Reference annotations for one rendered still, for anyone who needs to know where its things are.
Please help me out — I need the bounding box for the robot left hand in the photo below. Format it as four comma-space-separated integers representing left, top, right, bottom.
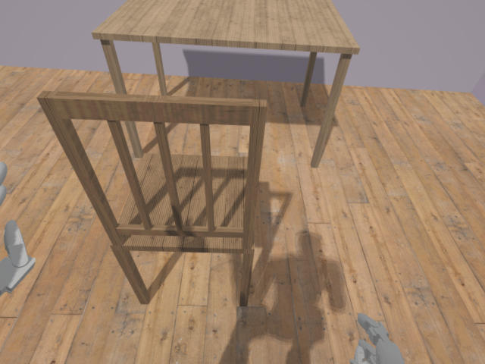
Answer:
0, 162, 36, 296

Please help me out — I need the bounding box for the table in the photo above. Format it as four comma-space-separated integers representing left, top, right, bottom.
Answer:
92, 0, 360, 168

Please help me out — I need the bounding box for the chair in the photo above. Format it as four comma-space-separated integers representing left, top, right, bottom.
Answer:
37, 91, 267, 306

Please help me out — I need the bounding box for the robot right hand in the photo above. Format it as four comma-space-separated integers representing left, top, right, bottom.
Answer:
350, 313, 405, 364

